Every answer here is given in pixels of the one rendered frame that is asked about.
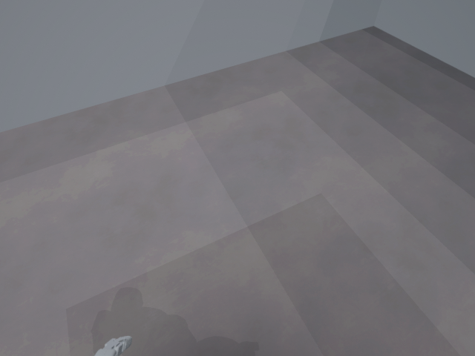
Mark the robot left hand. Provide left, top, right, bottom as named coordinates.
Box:
left=94, top=336, right=132, bottom=356

